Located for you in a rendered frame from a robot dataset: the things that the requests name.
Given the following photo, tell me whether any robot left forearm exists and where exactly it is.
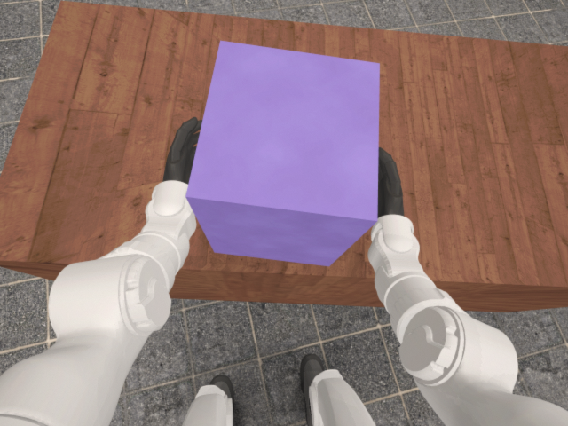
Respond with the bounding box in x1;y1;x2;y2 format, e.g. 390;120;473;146
49;180;196;334

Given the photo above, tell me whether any right robot hand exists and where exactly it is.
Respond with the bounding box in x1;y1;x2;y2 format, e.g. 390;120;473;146
378;147;404;217

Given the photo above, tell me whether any right robot upper arm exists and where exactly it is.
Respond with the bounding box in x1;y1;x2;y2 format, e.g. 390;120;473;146
398;306;568;426

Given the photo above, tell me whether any right robot foot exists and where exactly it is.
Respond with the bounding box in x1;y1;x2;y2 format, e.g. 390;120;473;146
300;354;324;426

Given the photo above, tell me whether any robot right forearm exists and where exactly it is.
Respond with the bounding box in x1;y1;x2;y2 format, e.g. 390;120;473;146
367;215;470;344

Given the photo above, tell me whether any carton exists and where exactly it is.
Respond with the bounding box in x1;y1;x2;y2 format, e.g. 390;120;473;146
185;41;380;266

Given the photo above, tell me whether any robot right thigh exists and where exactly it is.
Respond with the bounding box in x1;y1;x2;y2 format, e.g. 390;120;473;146
309;378;376;426

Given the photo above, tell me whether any left robot upper arm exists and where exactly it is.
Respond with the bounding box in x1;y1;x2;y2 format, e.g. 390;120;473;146
0;254;171;426

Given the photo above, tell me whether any pedestal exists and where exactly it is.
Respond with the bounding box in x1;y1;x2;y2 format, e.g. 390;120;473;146
0;1;568;312

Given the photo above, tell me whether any left robot hand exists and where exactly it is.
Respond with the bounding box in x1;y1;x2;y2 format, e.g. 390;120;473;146
162;117;202;184

